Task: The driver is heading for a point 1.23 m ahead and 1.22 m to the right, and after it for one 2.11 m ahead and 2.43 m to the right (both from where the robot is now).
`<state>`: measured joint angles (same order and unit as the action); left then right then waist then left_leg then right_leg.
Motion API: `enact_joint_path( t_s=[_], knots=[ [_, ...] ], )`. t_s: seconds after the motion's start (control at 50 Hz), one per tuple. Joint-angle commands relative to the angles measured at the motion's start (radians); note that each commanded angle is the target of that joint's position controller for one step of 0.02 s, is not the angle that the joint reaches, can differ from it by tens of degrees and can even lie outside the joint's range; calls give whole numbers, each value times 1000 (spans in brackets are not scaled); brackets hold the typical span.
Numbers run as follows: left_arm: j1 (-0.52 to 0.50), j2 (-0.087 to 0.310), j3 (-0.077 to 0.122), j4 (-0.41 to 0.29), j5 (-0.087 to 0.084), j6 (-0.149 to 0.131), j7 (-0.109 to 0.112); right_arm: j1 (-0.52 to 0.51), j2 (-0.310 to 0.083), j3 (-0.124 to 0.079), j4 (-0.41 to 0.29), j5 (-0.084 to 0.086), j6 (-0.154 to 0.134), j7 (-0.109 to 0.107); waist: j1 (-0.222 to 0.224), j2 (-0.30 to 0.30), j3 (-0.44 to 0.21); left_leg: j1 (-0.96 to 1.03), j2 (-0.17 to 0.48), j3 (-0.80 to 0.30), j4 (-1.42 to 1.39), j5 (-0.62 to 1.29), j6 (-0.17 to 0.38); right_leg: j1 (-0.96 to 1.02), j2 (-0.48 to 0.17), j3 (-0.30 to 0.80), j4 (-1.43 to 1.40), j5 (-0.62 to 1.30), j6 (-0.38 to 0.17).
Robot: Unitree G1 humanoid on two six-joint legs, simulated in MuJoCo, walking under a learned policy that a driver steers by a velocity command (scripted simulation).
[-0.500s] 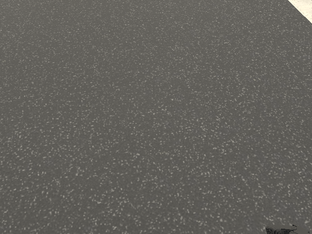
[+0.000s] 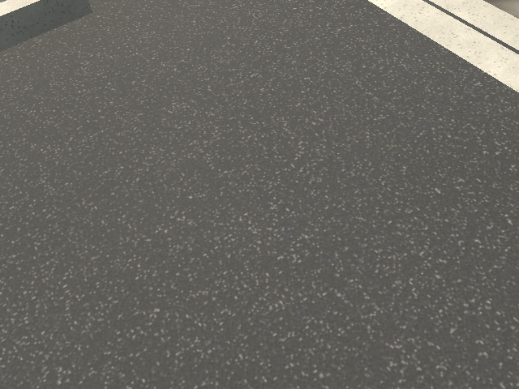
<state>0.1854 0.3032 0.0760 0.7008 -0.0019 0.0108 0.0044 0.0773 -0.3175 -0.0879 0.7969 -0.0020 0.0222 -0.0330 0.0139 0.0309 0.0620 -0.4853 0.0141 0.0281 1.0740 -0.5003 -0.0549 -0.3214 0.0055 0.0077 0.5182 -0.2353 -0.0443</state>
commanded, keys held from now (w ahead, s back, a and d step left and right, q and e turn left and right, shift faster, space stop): e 0.80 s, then w+e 0.20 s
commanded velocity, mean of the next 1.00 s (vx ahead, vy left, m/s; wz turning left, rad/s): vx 0.04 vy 0.00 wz -0.59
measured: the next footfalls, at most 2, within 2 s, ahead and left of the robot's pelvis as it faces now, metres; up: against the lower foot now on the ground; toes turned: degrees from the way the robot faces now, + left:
left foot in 0.34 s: +0.09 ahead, +0.14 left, +0.00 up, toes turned -17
right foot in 0.76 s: -0.01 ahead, -0.12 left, +0.00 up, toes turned -29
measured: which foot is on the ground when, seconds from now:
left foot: up 0.00-0.32, down 0.34-0.76, up 0.78-1.00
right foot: down 0.00-0.34, up 0.36-0.74, down 0.76-1.00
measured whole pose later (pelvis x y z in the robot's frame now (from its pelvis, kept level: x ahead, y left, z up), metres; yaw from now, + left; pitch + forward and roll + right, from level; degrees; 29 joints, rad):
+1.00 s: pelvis +0.01 -0.02 +0.01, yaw -36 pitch +2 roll +2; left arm 0.29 0.29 0.06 0.63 -0.01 -0.01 0.02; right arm 0.13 -0.35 -0.10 0.77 0.00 -0.03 0.00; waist 0.01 0.03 0.02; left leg -0.51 0.02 -0.04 0.88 -0.24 -0.04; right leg -0.20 0.04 0.11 0.38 -0.20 -0.06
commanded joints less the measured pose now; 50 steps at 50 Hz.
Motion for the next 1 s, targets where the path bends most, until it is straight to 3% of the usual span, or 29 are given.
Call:
enact_joint_path(
  t_s=[0.02,0.12,0.26,0.3,0.32,0.34,0.36,0.38,0.4,0.42,0.44,0.48,0.54,0.6,0.68,0.72,0.74,0.76,0.78,0.8,0.82,0.84,0.86,0.88,0.94,1.0],
  knots=[
    [-31,156,38,-76,-10,-14,22,-8,-92,-26,-62,-2,-14,-10,-24,-140,-187,-129,3,-89,49,85,-7,245,-238,277,-142,614,-193],
    [-16,186,50,-83,-11,0,37,-28,-53,-12,-64,6,-17,-5,-3,-150,-188,-58,-26,-104,-202,147,-35,240,-212,307,-139,491,-187],
    [-58,187,50,-98,-10,19,26,-8,-78,-17,-62,14,-34,18,3,-203,-156,94,-59,-112,-427,143,-16,153,-178,441,-117,342,-172],
    [-89,179,45,-108,-20,27,29,47,-79,-21,-48,15,-47,27,-33,-203,-160,190,-62,-98,-604,243,6,138,-144,462,-76,326,-137],
    [-92,167,41,-112,-24,31,33,82,-93,-27,-36,11,-51,29,-49,-184,-161,279,-33,-101,-711,357,25,94,-108,447,-43,245,-98],
    [-56,122,28,-115,-15,31,33,109,-158,-42,-37,-5,-49,23,-31,-50,-185,401,139,-246,-753,428,86,-17,-33,367,99,23,-42],
    [-7,94,24,-135,-17,23,31,81,-235,-55,-39,-25,-37,18,29,233,-142,433,333,-493,-779,634,249,-234,146,167,281,-364,22],
    [-1,184,49,-122,-1,13,29,62,-178,-40,-63,-41,-42,17,1,193,-142,373,419,-550,-785,657,350,-259,77,165,529,-424,67],
    [10,225,68,-102,-13,15,25,11,-126,-24,-81,-34,-44,11,19,121,-123,342,363,-445,-774,621,326,-252,51,166,623,-352,78],
    [25,210,70,-81,-15,25,27,-33,-102,-18,-87,-19,-42,6,35,95,-97,330,289,-343,-764,560,275,-256,39,148,660,-290,94],
    [27,188,66,-75,-11,34,29,-42,-88,-13,-91,-5,-40,1,23,96,-83,344,255,-288,-763,530,252,-285,34,139,691,-233,110],
    [1,140,51,-92,-21,41,22,-12,-92,-8,-82,-4,-31,-11,0,108,-67,354,220,-198,-772,570,255,-295,24,91,673,-177,132],
    [-70,109,34,-136,-25,37,16,59,-119,-16,-71,-11,-18,-21,-54,132,-93,467,249,-165,-770,618,281,-312,-14,50,524,-163,153],
    [-78,91,20,-157,-17,37,3,50,-159,-30,-78,-5,-10,-12,-63,143,-118,456,273,-113,-763,649,282,-202,-47,6,369,-174,144],
    [-41,112,28,-160,-19,47,-13,39,-186,-39,-78,13,-8,8,-48,154,-118,414,296,-67,-729,663,261,-67,-36,-54,192,-138,105],
    [15,110,36,-145,-18,53,-20,18,-185,-40,-74,33,-10,13,-5,136,-119,381,289,-30,-654,623,212,40,-15,-83,11,-17,59],
    [55,126,47,-129,-15,53,-15,50,-157,-33,-58,36,-14,16,8,95,-129,324,260,12,-572,544,158,145,5,-72,-86,73,24],
    [98,196,70,-126,-17,50,-3,99,-107,-20,-46,12,-17,22,6,-86,-148,159,184,100,-366,335,71,314,-92,94,-144,345,-31],
    [93,303,83,-164,-8,42,11,79,-45,6,-97,-46,-18,25,-24,-374,-145,-138,38,117,-67,-187,-24,413,-356,463,-107,754,-195],
    [125,269,73,-168,29,13,-6,-16,-97,-10,-128,-20,-22,13,68,-271,-230,-163,0,-53,99,-212,-23,326,-414,531,-156,642,-332],
    [111,237,64,-149,19,-9,-11,-28,-126,-21,-131,7,-21,12,46,-197,-186,-192,28,-84,134,-117,-2,313,-341,455,-196,363,-290],
    [83,203,58,-133,-7,-20,-6,-12,-134,-28,-123,13,-25,14,20,-167,-145,-219,53,-94,84,-5,20,292,-278,414,-227,43,-224],
    [64,171,45,-133,-20,-22,-2,-18,-142,-32,-111,8,-28,15,19,-152,-112,-230,66,-98,39,68,28,267,-251,415,-265,-181,-192],
    [47,163,36,-137,-18,-24,5,-19,-141,-34,-113,4,-34,19,8,-171,-82,-219,56,-96,9,138,27,231,-228,419,-299,-272,-185],
    [59,157,30,-146,-1,-38,19,-19,-121,-30,-109,7,-67,33,3,-178,-72,-186,27,-88,-132,263,23,233,-198,401,-339,-244,-177],
    [89,178,37,-132,-8,-48,24,-53,-90,-18,-111,5,-90,41,19,-176,-59,-126,2,-89,-324,314,7,214,-175,370,-325,-177,-172]
  ],
)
